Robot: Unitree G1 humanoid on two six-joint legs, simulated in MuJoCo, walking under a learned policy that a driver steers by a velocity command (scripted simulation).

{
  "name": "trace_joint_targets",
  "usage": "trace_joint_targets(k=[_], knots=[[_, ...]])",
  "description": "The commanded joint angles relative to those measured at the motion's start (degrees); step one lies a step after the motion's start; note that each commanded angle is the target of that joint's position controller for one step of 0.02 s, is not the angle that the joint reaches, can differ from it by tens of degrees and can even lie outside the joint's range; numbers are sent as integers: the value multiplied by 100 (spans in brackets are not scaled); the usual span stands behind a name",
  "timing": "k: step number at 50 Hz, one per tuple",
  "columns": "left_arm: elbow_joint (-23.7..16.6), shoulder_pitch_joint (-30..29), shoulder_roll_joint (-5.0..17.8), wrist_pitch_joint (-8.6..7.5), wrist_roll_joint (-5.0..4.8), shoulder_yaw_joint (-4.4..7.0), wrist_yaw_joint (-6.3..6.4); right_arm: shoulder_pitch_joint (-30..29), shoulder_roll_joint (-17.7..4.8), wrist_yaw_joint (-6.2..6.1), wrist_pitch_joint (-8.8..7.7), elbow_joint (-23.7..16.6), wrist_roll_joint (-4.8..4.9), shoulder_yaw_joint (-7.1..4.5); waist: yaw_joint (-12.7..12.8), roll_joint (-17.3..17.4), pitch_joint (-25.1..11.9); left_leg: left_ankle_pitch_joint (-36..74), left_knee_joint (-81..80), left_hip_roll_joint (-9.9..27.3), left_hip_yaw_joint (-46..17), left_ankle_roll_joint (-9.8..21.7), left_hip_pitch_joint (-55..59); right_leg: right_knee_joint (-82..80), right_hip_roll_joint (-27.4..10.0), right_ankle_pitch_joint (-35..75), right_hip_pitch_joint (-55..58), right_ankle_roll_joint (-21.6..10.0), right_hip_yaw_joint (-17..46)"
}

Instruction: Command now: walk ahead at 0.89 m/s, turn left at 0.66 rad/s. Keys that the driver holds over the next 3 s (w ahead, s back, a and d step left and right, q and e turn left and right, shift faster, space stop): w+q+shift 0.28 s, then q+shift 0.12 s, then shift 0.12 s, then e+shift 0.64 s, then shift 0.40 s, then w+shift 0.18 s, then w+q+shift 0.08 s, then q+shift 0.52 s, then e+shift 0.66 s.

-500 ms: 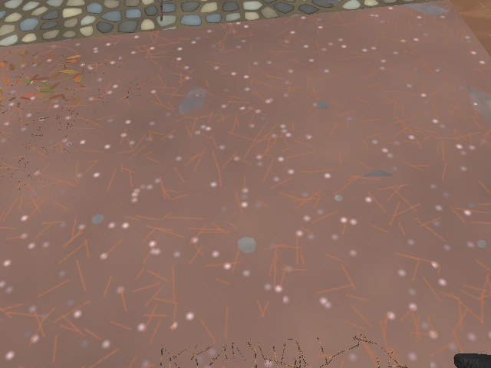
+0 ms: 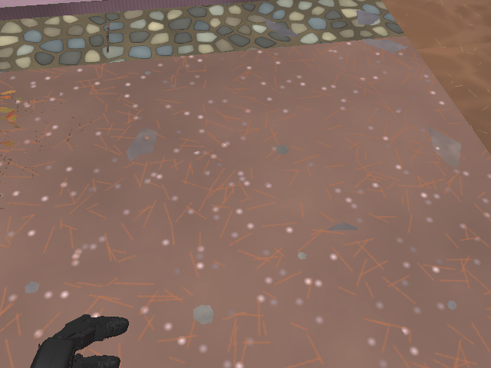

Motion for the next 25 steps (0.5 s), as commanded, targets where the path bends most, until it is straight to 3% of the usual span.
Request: trace_joint_targets(k=[1, 2, 3, 4, 6, 7, 9, 11, 14, 16, 17, 18, 19, 20, 21, 22, 23, 24, 25], knots=[[224, 2747, 1989, -74, 208, 632, 300, -908, -259, 2, -222, -1049, 280, -21, 1763, -1941, -1898, -356, 3933, -494, 614, 435, -4204, -1615, -2647, -4650, 5064, -605, 4088], [165, 2079, 1476, -57, 185, 532, 305, -1152, -551, -42, -104, -941, 150, -43, 1444, -1119, -981, 269, 4719, -25, 617, 480, -4563, -1707, -2613, -4422, 3974, -646, 4207], [150, 1751, 961, -65, 141, 394, 280, -1446, -641, 17, -46, -924, 32, -81, 1306, -497, -424, 765, 4728, 226, 686, 482, -4540, -1549, -2322, -3455, 3355, -590, 3224], [234, 1663, 742, -83, 124, 338, 247, -1462, -553, 99, -7, -862, -3, -63, 1159, -336, -145, 1031, 4600, 429, 744, 419, -4372, -1680, -2055, -2505, 2909, -570, 2382], [434, 1719, 523, -151, 40, 266, 251, -1619, -416, 240, 147, -856, -126, -38, 1003, -643, 305, 1198, 4584, 645, 875, 314, -4420, -1951, -1679, -1605, 2441, -470, 1333], [543, 1816, 466, -205, -16, 257, 223, -1796, -356, 293, 212, -941, -131, -13, 979, -734, 436, 1295, 4619, 700, 913, 300, -4543, -2006, -1641, -1153, 2374, -444, 1012], [744, 2005, 349, -289, -70, 233, 170, -2217, -315, 372, 288, -1117, -134, 21, 932, -598, 612, 1621, 4759, 728, 970, 288, -4930, -2101, -1602, -284, 2422, -424, 413], [874, 2010, 324, -357, -62, 220, 154, -2648, -312, 425, 294, -1331, -129, 71, 834, -483, 765, 2056, 4531, 706, 1070, 288, -5040, -2226, -1526, 531, 2287, -383, -222], [1076, 1980, 430, -412, -34, 232, 195, -3321, -394, 509, 286, -1634, -112, 154, 737, -295, 1073, 2513, 3359, 604, 1606, 407, -4645, -2459, -1288, 1846, 2080, -242, -1128], [1178, 1985, 573, -390, -62, 240, 252, -3653, -271, 555, 247, -1746, -154, 251, 717, -33, 1233, 2680, 2175, 220, 2288, 539, -3738, -2187, -1113, 4102, 1938, -120, -1634], [1213, 2127, 787, -388, -92, 279, 292, -3547, -287, 549, 233, -1712, -170, 260, 684, -95, 983, 2727, 1888, -107, 2571, 598, -3164, -1698, -1122, 5616, 2123, -88, -1664], [1204, 2146, 1021, -363, -134, 329, 344, -3116, -365, 515, 228, -1581, -183, 237, 464, -252, 611, 2694, 1699, -370, 2650, 644, -2548, -1015, -1181, 6646, 2296, -38, -1632], [1157, 2010, 1241, -293, -171, 383, 383, -2312, -559, 461, 215, -1360, -192, 159, 45, -367, 114, 2628, 1518, -561, 2504, 739, -1612, 63, -1305, 7084, 2248, -38, -1538], [755, 1492, 2098, -249, -466, 654, 478, -1468, -1265, 391, 140, -1398, 385, -229, -465, -912, -494, 2832, 1498, -460, 1892, 817, -388, 1065, -1369, 7410, 1981, 76, -1146], [703, 1359, 1670, -240, -481, 566, 453, -766, -1565, 248, 167, -1093, 407, -362, -672, -348, -772, 3667, 610, -234, 1286, 993, 976, 2538, -959, 4801, 1186, 205, -1148], [513, 1453, 651, -317, -166, 286, 378, -959, -1870, 33, 216, -1116, 273, -386, -133, 1466, -765, 6168, 774, 620, 153, 1189, 2236, 4999, 111, -1902, -490, 435, -994], [257, 2592, 542, -426, -228, 138, 306, -1326, -2107, 11, 118, -1550, -174, -334, 509, 1468, -2690, 6931, 658, 2185, -2591, 2591, 3619, 6687, 294, -2832, -1484, 456, 534], [291, 2040, 1154, -452, -325, 238, 307, -1595, -1730, 29, 134, -1791, -150, -336, 128, 111, -3046, 5718, 25, 2071, -2559, 2511, 2991, 6473, 53, -2235, -1224, 329, 1002], [188, 1796, 1137, -428, -430, 268, 320, -1958, -1534, 74, 47, -1775, -33, -270, 482, -371, -1833, 4995, -319, 1768, -2004, 2283, 1856, 5878, -121, -1948, -1403, 264, 812]])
